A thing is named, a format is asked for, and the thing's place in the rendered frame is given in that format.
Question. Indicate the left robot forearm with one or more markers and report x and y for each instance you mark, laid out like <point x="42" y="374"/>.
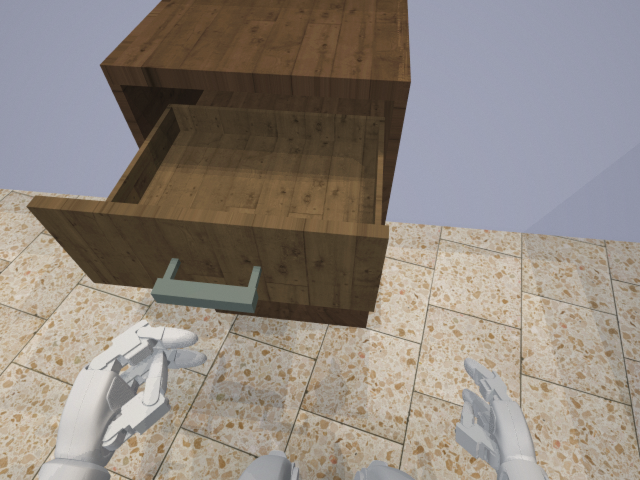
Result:
<point x="65" y="469"/>

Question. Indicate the right robot forearm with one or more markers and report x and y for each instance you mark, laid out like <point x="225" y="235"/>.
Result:
<point x="521" y="470"/>

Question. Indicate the handle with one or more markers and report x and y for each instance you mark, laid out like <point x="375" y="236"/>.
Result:
<point x="206" y="295"/>

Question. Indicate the left robot hand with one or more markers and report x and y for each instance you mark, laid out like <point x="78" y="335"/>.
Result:
<point x="88" y="429"/>

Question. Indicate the drawer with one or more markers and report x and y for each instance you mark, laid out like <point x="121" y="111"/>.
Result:
<point x="223" y="189"/>

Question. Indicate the robot left thigh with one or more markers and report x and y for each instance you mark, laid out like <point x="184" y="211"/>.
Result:
<point x="271" y="467"/>

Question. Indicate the right robot shin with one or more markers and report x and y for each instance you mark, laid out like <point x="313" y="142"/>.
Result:
<point x="377" y="462"/>

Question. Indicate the cabinet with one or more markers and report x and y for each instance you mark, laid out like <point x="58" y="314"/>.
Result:
<point x="349" y="57"/>

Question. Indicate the right robot hand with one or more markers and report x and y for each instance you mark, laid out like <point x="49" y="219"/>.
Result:
<point x="501" y="432"/>

